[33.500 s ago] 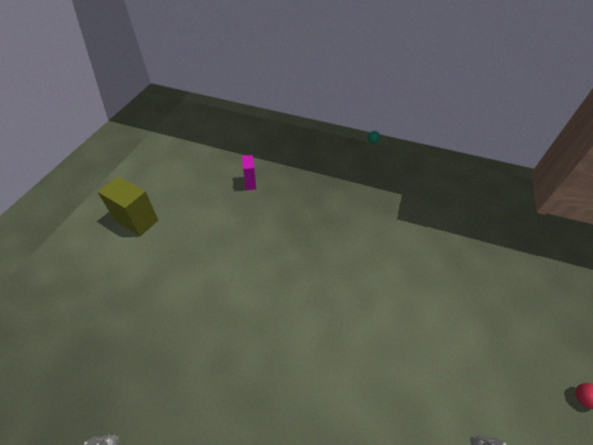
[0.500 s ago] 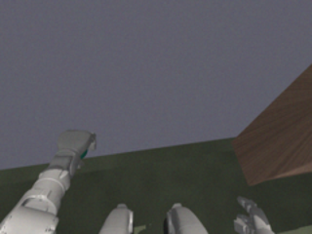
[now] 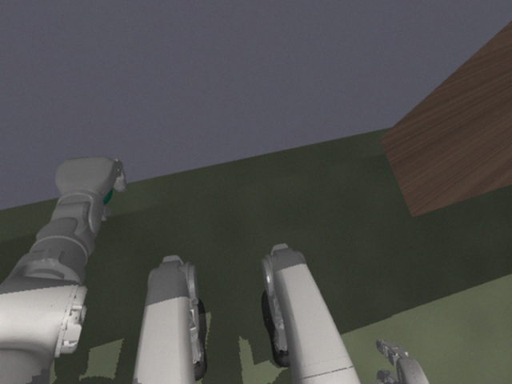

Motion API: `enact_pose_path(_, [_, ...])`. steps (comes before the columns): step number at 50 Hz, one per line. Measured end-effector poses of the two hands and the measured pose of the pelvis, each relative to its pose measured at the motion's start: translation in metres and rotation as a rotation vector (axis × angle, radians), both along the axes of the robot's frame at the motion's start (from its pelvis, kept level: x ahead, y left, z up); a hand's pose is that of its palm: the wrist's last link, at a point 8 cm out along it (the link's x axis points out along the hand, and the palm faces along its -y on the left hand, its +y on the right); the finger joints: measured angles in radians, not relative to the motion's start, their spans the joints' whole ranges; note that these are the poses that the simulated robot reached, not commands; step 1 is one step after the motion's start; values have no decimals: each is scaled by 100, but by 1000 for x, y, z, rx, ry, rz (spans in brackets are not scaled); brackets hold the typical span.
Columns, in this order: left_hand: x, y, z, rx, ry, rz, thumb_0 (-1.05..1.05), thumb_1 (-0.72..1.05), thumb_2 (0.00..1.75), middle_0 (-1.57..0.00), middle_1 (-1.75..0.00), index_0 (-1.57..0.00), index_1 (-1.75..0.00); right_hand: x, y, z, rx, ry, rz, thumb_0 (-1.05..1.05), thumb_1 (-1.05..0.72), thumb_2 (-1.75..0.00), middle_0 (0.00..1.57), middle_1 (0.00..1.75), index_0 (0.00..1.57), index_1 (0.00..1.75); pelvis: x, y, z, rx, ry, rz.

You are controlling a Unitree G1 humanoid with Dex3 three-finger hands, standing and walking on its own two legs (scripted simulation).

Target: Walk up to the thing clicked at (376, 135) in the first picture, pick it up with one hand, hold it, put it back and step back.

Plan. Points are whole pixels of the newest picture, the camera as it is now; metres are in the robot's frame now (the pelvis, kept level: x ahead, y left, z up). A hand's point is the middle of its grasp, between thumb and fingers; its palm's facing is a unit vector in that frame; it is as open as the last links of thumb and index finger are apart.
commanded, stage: crouch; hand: left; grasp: from above
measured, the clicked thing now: (91, 190) +0.43 +0.24 -0.16
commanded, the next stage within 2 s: lower in 1.00 s
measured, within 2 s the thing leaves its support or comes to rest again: neither
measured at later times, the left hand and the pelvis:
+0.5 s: hand (118, 201) +0.44 +0.23 -0.28, palm faces -0.45 -0.04 -0.89, open 6.6 cm; pelvis +0.00 -0.01 -0.10, yaw -3 degrees
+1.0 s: hand (126, 205) +0.45 +0.23 -0.34, palm faces -0.47 -0.04 -0.88, open 6.9 cm; pelvis -0.01 -0.02 -0.16, yaw -4 degrees
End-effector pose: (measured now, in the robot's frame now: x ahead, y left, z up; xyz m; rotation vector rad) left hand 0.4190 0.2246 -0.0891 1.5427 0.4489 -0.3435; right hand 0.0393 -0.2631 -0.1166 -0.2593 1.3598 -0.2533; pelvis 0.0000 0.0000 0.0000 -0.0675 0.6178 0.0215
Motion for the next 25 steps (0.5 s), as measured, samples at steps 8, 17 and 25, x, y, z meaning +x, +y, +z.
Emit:
enact_pose_path(8, [4, 4, -63, -18, -18, -6, -3, 18, 60, -56, -74, -92, -80, 22, -9, -42, -1, -7, 91, 0, -90, -90, 20, 30, 20, 30, -2, -6, -45, -13, 48, 1])
enact_pose_path(17, [16, 7, -108, -22, -33, 17, -3, 18, 60, -57, -73, -96, -81, 36, -22, -69, -16, 1, 150, 0, -91, -90, 20, 30, 20, 30, -1, -11, -77, -23, 64, -10])
enact_pose_path(25, [28, 6, -134, -20, -32, 35, -3, 19, 59, -57, -72, -97, -80, 25, -24, -91, -5, 29, 135, 0, -91, -90, 20, 30, 20, 30, -2, -12, -101, -28, 59, -26])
